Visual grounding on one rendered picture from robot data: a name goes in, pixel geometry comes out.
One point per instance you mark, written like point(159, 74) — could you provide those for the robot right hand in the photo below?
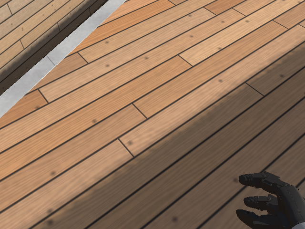
point(286, 210)

